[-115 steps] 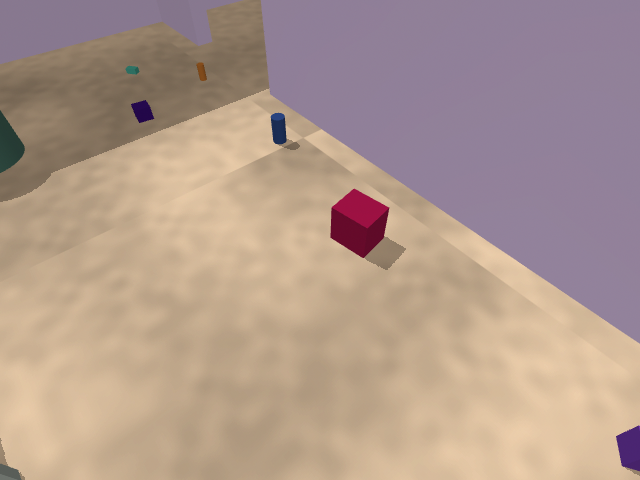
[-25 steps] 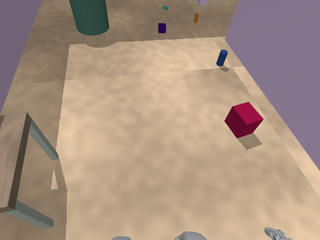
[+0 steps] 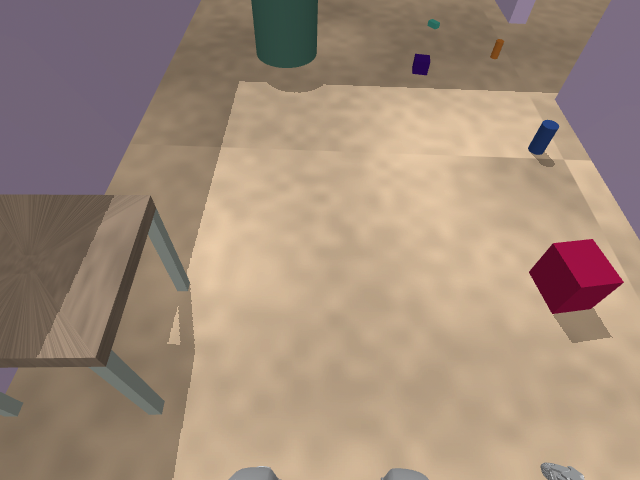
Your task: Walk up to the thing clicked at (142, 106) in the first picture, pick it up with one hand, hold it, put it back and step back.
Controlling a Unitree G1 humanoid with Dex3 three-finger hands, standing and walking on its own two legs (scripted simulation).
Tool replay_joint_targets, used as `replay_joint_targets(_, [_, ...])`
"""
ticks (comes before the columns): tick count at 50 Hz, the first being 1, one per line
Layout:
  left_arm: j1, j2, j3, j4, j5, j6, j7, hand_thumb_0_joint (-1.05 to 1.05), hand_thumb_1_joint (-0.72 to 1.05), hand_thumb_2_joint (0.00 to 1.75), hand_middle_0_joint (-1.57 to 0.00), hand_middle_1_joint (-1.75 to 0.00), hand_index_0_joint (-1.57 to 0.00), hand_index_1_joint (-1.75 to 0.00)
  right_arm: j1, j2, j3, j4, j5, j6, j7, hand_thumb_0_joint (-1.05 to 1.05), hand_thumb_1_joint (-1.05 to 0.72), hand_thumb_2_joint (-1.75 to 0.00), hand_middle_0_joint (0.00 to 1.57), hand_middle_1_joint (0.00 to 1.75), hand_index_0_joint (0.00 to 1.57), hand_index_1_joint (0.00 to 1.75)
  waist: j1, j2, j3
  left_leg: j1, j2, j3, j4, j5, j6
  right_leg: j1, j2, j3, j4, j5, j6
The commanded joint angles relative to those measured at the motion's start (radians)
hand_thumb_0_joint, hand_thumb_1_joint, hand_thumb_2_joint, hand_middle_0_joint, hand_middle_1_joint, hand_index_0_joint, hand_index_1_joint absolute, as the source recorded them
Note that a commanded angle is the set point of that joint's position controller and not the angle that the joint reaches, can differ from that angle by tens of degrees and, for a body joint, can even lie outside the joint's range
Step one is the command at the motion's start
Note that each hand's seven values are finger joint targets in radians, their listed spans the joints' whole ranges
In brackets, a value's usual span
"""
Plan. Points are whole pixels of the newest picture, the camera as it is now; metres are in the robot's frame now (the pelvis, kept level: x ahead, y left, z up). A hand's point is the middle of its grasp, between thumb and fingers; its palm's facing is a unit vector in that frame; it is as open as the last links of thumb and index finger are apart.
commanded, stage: walk up
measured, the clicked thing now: (421, 64) +2.30 -0.59 -0.71
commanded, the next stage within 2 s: stand in 0.66 s
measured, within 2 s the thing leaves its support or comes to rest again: neither
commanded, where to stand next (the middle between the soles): +0.07 -0.03 m, yaw +3 degrees
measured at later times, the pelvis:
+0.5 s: pelvis +0.00 -0.01 +0.02, yaw +5 degrees
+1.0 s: pelvis +0.02 -0.02 +0.03, yaw +4 degrees
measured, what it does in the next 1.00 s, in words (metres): stands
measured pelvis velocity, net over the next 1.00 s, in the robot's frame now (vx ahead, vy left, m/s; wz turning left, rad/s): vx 0.02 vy -0.02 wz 0.06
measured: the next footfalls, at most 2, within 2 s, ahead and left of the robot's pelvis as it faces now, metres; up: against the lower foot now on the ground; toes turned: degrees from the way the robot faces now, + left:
none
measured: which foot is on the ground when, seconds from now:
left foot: down 0.00-1.00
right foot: down 0.00-1.00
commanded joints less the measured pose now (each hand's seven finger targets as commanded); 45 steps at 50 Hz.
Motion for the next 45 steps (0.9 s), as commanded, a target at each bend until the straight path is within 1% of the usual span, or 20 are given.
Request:
replay_joint_targets(1, [0.004, 0.161, 0.043, -0.05, -0.023, -0.011, 0.014, 0.0, 0.9, 0.9, -0.2, -0.3, -0.2, -0.3, -0.026, -0.258, -0.055, -0.072, 0.008, -0.048, -0.04, 0.0, -0.9, -0.9, 0.2, 0.3, 0.2, 0.3, -0.014, 0.116, -0.099, 0.098, 0.288, -0.412, -0.281, 0.271, 0.222, -0.126, 0.04, 0.099, 0.129, -0.072, -0.019])
replay_joint_targets(2, [0.024, 0.163, 0.044, -0.027, -0.023, -0.016, 0.014, 0.0, 0.9, 0.9, -0.2, -0.3, -0.2, -0.3, -0.03, -0.252, -0.051, -0.067, 0.008, -0.05, -0.043, 0.0, -0.9, -0.9, 0.2, 0.3, 0.2, 0.3, -0.011, 0.149, -0.105, 0.078, 0.266, -0.364, -0.255, 0.348, 0.194, -0.089, 0.035, 0.086, 0.078, -0.017, -0.021])
replay_joint_targets(3, [0.046, 0.161, 0.044, -0.007, -0.021, -0.019, 0.012, 0.0, 0.9, 0.9, -0.2, -0.3, -0.2, -0.3, -0.031, -0.26, -0.05, -0.058, 0.014, -0.052, -0.041, 0.0, -0.9, -0.9, 0.2, 0.3, 0.2, 0.3, -0.007, 0.194, -0.118, 0.047, 0.26, -0.335, -0.245, 0.406, 0.185, -0.027, 0.045, 0.056, 0.029, 0.021, -0.024])
replay_joint_targets(5, [0.018, 0.144, 0.041, -0.002, -0.016, -0.021, 0.008, 0.0, 0.9, 0.9, -0.2, -0.3, -0.2, -0.3, -0.03, -0.24, -0.04, -0.05, 0.011, -0.049, -0.038, 0.0, -0.9, -0.9, 0.2, 0.3, 0.2, 0.3, -0.024, 0.205, -0.158, 0.1, 0.237, -0.31, -0.208, 0.53, 0.174, 0.011, 0.077, 0.025, -0.066, -0.001, -0.016])
replay_joint_targets(7, [0.012, 0.141, 0.036, 0.012, -0.011, -0.024, 0.01, 0.0, 0.9, 0.9, -0.2, -0.3, -0.2, -0.3, -0.038, -0.241, -0.036, -0.048, 0.017, -0.041, -0.039, 0.0, -0.9, -0.9, 0.2, 0.3, 0.2, 0.3, -0.022, 0.195, -0.171, 0.076, 0.221, -0.287, -0.172, 0.536, 0.159, 0.092, 0.102, 0.002, -0.181, 0.063, -0.023])
replay_joint_targets(8, [0.026, 0.127, 0.033, 0.027, -0.013, -0.029, 0.013, 0.0, 0.9, 0.9, -0.2, -0.3, -0.2, -0.3, -0.061, -0.238, -0.032, -0.044, 0.024, -0.036, -0.039, 0.0, -0.9, -0.9, 0.2, 0.3, 0.2, 0.3, 0.003, 0.182, -0.181, 0.053, 0.208, -0.259, -0.133, 0.516, 0.137, 0.159, 0.11, -0.009, -0.317, 0.194, -0.033])
replay_joint_targets(9, [0.025, 0.155, 0.036, 0.037, -0.002, -0.038, 0.016, 0.0, 0.9, 0.9, -0.2, -0.3, -0.2, -0.3, -0.077, -0.211, -0.022, -0.047, 0.032, -0.032, -0.038, 0.0, -0.9, -0.9, 0.2, 0.3, 0.2, 0.3, 0.008, 0.132, -0.187, 0.002, 0.18, -0.244, -0.098, 0.464, 0.093, 0.224, 0.075, 0.048, -0.359, 0.335, -0.049])
replay_joint_targets(10, [-0.016, 0.205, 0.041, 0.025, 0.006, -0.044, 0.016, 0.0, 0.9, 0.9, -0.2, -0.3, -0.2, -0.3, -0.068, -0.165, -0.01, -0.046, 0.043, -0.031, -0.038, 0.0, -0.9, -0.9, 0.2, 0.3, 0.2, 0.3, -0.01, 0.009, -0.194, -0.031, 0.11, -0.188, -0.05, 0.327, 0.041, 0.232, -0.025, 0.179, -0.396, 0.424, -0.091])
replay_joint_targets(11, [-0.078, 0.231, 0.041, 0.023, -0.002, -0.044, 0.01, 0.0, 0.9, 0.9, -0.2, -0.3, -0.2, -0.3, -0.066, -0.164, -0.013, -0.024, 0.044, -0.025, -0.039, 0.0, -0.9, -0.9, 0.2, 0.3, 0.2, 0.3, -0.034, -0.045, -0.174, 0.037, 0.029, -0.127, -0.013, 0.12, 0.016, 0.108, -0.112, 0.257, -0.417, 0.369, -0.166])
replay_joint_targets(12, [-0.139, 0.223, 0.032, 0.01, 0.0, -0.044, 0.005, 0.0, 0.9, 0.9, -0.2, -0.3, -0.2, -0.3, -0.047, -0.171, -0.018, 0.005, 0.035, -0.021, -0.039, 0.0, -0.9, -0.9, 0.2, 0.3, 0.2, 0.3, -0.064, -0.065, -0.136, 0.094, 0.028, -0.105, -0.024, 0.022, 0.008, 0.033, -0.131, 0.256, -0.419, 0.337, -0.177])
replay_joint_targets(13, [-0.161, 0.2, 0.022, 0.01, -0.004, -0.042, 0.003, 0.0, 0.9, 0.9, -0.2, -0.3, -0.2, -0.3, -0.04, -0.179, -0.019, 0.025, 0.03, -0.024, -0.036, 0.0, -0.9, -0.9, 0.2, 0.3, 0.2, 0.3, -0.069, -0.041, -0.127, 0.116, 0.037, -0.122, -0.082, 0.049, 0.014, 0.017, -0.103, 0.21, -0.409, 0.331, -0.146])
replay_joint_targets(15, [-0.166, 0.168, 0.011, 0.031, -0.01, -0.033, 0.001, 0.0, 0.9, 0.9, -0.2, -0.3, -0.2, -0.3, -0.087, -0.198, -0.017, 0.039, 0.021, -0.033, -0.028, 0.0, -0.9, -0.9, 0.2, 0.3, 0.2, 0.3, -0.048, -0.013, -0.097, 0.085, 0.098, -0.224, -0.194, 0.087, 0.049, 0.011, -0.006, 0.118, -0.381, 0.21, -0.071])
replay_joint_targets(17, [-0.148, 0.151, 0.009, 0.066, -0.008, -0.034, -0.001, 0.0, 0.9, 0.9, -0.2, -0.3, -0.2, -0.3, -0.122, -0.201, -0.007, 0.053, 0.022, -0.041, -0.022, 0.0, -0.9, -0.9, 0.2, 0.3, 0.2, 0.3, -0.022, 0.008, -0.107, 0.024, 0.147, -0.28, -0.239, 0.101, 0.069, 0.103, 0.041, 0.071, -0.371, 0.166, -0.048])
replay_joint_targets(21, [-0.174, 0.147, 0.007, 0.1, -0.016, -0.039, -0.004, 0.0, 0.9, 0.9, -0.2, -0.3, -0.2, -0.3, -0.143, -0.187, 0.009, 0.096, 0.021, -0.044, -0.021, 0.0, -0.9, -0.9, 0.2, 0.3, 0.2, 0.3, -0.024, 0.054, -0.125, 0.023, 0.108, -0.227, -0.265, 0.161, 0.033, 0.174, 0.019, 0.078, -0.416, 0.229, -0.06])
replay_joint_targets(32, [-0.22, 0.142, 0.004, 0.172, -0.016, -0.037, -0.008, 0.0, 0.9, 0.9, -0.2, -0.3, -0.2, -0.3, -0.184, -0.181, 0.016, 0.158, 0.018, -0.036, -0.017, 0.0, -0.9, -0.9, 0.2, 0.3, 0.2, 0.3, -0.024, 0.062, -0.144, 0.04, 0.115, -0.232, -0.341, 0.158, 0.019, 0.237, 0.016, 0.047, -0.498, 0.213, -0.04])
replay_joint_targets(33, [-0.199, 0.124, -0.01, 0.209, -0.013, -0.04, -0.007, 0.0, 0.9, 0.9, -0.2, -0.3, -0.2, -0.3, -0.185, -0.154, 0.019, 0.179, 0.011, -0.034, -0.017, 0.0, -0.9, -0.9, 0.2, 0.3, 0.2, 0.3, -0.026, 0.05, -0.169, 0.1, 0.128, -0.213, -0.369, 0.122, 0.01, 0.226, 0.003, 0.09, -0.551, 0.179, -0.038])
replay_joint_targets(34, [-0.217, 0.129, -0.01, 0.212, -0.008, -0.042, -0.007, 0.0, 0.9, 0.9, -0.2, -0.3, -0.2, -0.3, -0.193, -0.156, 0.018, 0.181, 0.012, -0.032, -0.016, 0.0, -0.9, -0.9, 0.2, 0.3, 0.2, 0.3, -0.036, 0.051, -0.15, 0.12, 0.124, -0.212, -0.372, 0.117, 0.006, 0.198, 0.006, 0.089, -0.562, 0.183, -0.034])
replay_joint_targets(38, [-0.233, 0.141, -0.011, 0.24, -0.011, -0.051, -0.004, 0.0, 0.9, 0.9, -0.2, -0.3, -0.2, -0.3, -0.186, -0.167, 0.017, 0.213, 0.012, -0.03, -0.016, 0.0, -0.9, -0.9, 0.2, 0.3, 0.2, 0.3, -0.04, 0.052, -0.133, 0.127, 0.127, -0.19, -0.39, 0.181, 0.003, 0.23, 0.005, 0.09, -0.577, 0.249, -0.023])
replay_joint_targets(40, [-0.221, 0.137, -0.013, 0.252, -0.012, -0.052, -0.002, 0.0, 0.9, 0.9, -0.2, -0.3, -0.2, -0.3, -0.197, -0.166, 0.016, 0.217, 0.014, -0.032, -0.017, 0.0, -0.9, -0.9, 0.2, 0.3, 0.2, 0.3, -0.032, 0.048, -0.154, 0.146, 0.136, -0.186, -0.386, 0.279, 0.003, 0.261, 0.006, 0.078, -0.571, 0.327, -0.021])
replay_joint_targets(45, [-0.22, 0.137, -0.016, 0.272, -0.012, -0.053, 0.002, 0.0, 0.9, 0.9, -0.2, -0.3, -0.2, -0.3, -0.203, -0.161, 0.019, 0.231, 0.019, -0.03, -0.019, 0.0, -0.9, -0.9, 0.2, 0.3, 0.2, 0.3, -0.034, 0.019, -0.157, 0.181, 0.139, -0.161, -0.39, 0.324, -0.001, 0.272, 0.004, 0.077, -0.58, 0.387, -0.017])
